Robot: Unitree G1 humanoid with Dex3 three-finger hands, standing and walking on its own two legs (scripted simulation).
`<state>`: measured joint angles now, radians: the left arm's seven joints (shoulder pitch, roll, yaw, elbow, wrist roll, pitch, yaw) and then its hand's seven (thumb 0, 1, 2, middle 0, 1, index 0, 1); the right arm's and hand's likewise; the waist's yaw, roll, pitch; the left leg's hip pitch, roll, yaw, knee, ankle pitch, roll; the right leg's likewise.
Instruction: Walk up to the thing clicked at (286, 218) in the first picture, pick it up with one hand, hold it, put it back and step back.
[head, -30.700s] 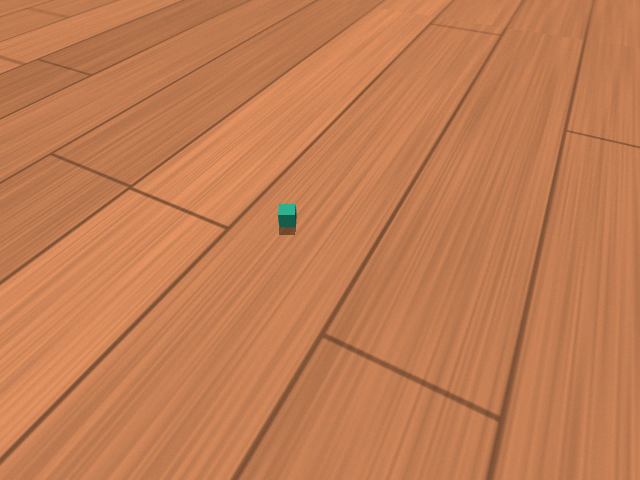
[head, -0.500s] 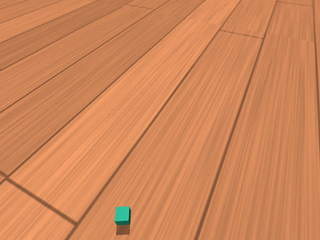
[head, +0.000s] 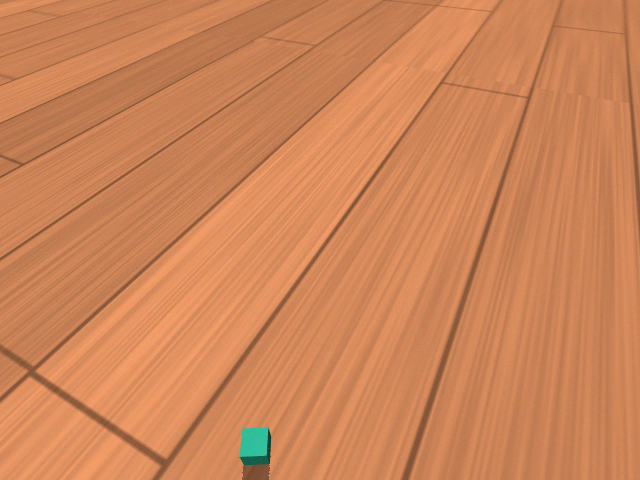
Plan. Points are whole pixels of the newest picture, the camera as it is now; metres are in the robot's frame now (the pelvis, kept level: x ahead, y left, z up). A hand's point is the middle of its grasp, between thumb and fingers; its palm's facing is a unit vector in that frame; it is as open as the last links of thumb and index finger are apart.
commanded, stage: stand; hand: left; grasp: from above
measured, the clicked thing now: (256, 446) +0.42 +0.24 -0.74
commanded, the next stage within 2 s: step back in 1.68 s
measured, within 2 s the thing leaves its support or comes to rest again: neither
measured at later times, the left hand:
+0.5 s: hand out of the picture +0.06 +0.23 -0.16, palm faces +0.01 -0.95 -0.33, open 7.4 cm
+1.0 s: hand out of the picture +0.09 +0.24 -0.15, palm faces +0.01 -0.94 -0.33, open 7.4 cm
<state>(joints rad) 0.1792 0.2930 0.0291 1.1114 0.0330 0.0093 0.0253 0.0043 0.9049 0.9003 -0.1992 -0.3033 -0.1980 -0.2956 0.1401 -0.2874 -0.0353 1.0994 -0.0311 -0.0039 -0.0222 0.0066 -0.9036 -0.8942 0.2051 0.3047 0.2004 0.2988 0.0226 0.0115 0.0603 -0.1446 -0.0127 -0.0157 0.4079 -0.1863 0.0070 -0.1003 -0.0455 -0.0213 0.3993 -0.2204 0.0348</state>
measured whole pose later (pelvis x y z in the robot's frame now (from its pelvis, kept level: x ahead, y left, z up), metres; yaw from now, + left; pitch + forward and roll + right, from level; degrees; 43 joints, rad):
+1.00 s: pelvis +0.01 -0.01 +0.00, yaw +0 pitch -3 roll +0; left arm 0.10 0.32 0.03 1.15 0.02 0.00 0.01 0.00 0.90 0.90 -0.20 -0.30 -0.20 -0.30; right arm 0.10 -0.33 -0.01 1.15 -0.02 -0.01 -0.02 0.01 -0.90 -0.89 0.20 0.30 0.20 0.30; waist 0.01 0.01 0.05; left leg -0.11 0.01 -0.02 0.34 -0.17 -0.01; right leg -0.07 -0.03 -0.02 0.32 -0.20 0.02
